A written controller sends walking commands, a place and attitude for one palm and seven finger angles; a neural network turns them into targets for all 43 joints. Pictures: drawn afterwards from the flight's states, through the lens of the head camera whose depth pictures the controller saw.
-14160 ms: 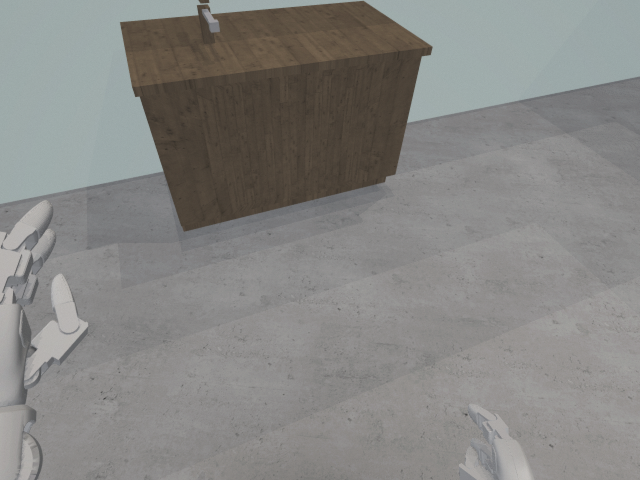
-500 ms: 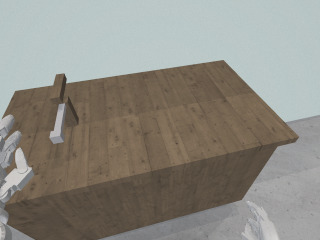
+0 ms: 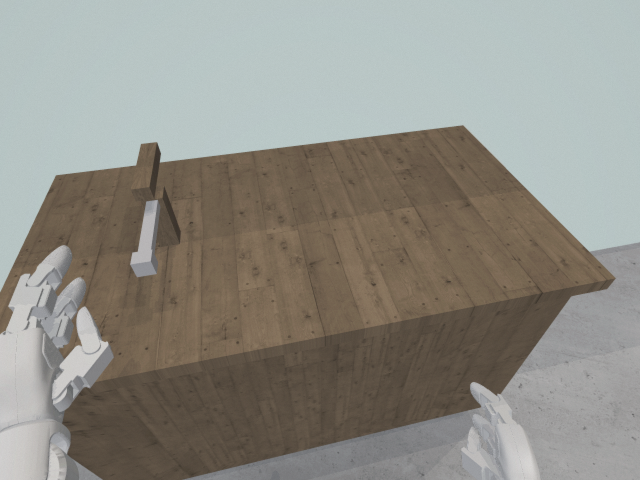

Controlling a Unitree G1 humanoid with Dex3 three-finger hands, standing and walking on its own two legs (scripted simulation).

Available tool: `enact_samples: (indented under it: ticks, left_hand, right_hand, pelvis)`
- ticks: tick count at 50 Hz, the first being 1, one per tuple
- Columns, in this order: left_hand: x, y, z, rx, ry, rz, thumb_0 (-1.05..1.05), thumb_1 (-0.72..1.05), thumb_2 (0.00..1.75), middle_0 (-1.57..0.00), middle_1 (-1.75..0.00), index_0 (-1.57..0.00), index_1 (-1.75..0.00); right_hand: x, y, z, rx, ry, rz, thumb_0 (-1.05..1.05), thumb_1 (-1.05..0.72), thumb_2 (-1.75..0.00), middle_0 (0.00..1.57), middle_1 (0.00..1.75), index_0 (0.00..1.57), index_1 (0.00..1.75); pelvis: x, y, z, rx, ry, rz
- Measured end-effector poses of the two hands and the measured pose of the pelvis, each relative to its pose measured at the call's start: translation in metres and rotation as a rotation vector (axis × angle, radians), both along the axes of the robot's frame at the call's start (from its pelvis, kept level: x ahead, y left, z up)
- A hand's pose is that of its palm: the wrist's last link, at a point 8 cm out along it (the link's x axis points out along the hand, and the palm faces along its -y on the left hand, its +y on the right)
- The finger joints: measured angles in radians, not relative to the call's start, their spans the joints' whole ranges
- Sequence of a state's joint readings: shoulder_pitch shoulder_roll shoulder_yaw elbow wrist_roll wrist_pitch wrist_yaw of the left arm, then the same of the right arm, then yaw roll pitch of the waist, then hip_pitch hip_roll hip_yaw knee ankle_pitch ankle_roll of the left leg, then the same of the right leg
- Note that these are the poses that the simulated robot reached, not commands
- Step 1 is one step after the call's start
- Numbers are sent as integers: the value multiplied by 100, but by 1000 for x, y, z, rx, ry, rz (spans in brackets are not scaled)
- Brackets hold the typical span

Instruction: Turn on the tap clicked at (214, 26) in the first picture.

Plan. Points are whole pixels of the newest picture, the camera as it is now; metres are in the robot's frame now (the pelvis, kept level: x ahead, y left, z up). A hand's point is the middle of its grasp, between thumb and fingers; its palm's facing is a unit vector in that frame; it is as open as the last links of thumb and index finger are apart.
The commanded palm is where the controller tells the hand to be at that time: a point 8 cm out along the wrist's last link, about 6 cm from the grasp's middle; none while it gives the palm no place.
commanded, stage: turn the palm inward beside the body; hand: left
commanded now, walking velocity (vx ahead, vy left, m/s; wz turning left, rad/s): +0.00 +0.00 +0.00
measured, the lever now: (144, 263) +0.37 +0.31 +0.06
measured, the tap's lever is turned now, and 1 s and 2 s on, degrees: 0 0 0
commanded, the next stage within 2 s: reach beside the lever's end, fingers flat in 0.84 s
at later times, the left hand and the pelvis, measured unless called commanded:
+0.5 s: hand (111, 346) +0.20 +0.24 +0.14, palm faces +0.50 -0.86 -0.10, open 7.4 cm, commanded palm +0.14 +0.28 +0.15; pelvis +0.01 +0.01 +0.00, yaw +0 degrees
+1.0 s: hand (118, 360) +0.18 +0.22 +0.14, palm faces +0.51 -0.85 -0.11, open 7.4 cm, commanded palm +0.13 +0.28 +0.14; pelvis +0.00 -0.01 +0.00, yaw +1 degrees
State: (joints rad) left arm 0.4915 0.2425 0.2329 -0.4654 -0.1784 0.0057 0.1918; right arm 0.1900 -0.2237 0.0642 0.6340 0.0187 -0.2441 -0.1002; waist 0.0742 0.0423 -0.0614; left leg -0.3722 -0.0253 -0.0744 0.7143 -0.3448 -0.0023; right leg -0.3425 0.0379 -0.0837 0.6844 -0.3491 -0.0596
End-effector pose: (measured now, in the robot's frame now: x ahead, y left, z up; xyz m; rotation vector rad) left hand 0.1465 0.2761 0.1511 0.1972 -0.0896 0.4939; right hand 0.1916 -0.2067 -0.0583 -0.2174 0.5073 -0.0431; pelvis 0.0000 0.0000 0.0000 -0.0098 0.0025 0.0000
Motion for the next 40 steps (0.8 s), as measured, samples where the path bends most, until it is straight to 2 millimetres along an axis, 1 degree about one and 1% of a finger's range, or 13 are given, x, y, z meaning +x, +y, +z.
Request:
enact_samples:
  ticks: [8, 15, 20, 29, 40]
  left_hand:
    - [-1, 1, -6, -38, 19, 7, 2, 90, 90, -21, -30, -20, -31]
    - [2, 0, -12, -73, 48, 18, 2, 90, 90, -21, -30, -20, -31]
    - [4, 0, -11, -88, 43, 26, 2, 90, 90, -21, -30, -20, -31]
    - [5, -3, -7, -97, 47, 29, 2, 90, 90, -20, -30, -20, -31]
    - [-4, -11, -5, -94, 45, 42, 2, 90, 90, -20, -30, -20, -31]
  right_hand:
    - [7, 7, 2, -13, 3, 14, 2, -90, -90, 20, 30, 20, 30]
    - [12, 8, 2, -21, 13, 11, 2, -90, -90, 20, 30, 20, 30]
    - [14, 7, 2, -22, 21, 6, 2, -91, -90, 20, 30, 20, 30]
    - [12, 4, 2, -11, 25, -11, 2, -91, -90, 20, 30, 20, 30]
    - [5, -3, 2, -5, 26, -13, 2, -91, -90, 20, 30, 20, 30]
  pelvis:
    - [4, 6, 0, -3, 1, 4]
    - [10, 8, 1, -4, 6, 5]
    - [13, 8, 1, -4, 7, 6]
    - [13, 6, 3, -1, -4, 4]
    - [5, -1, 4, 1, -19, 6]
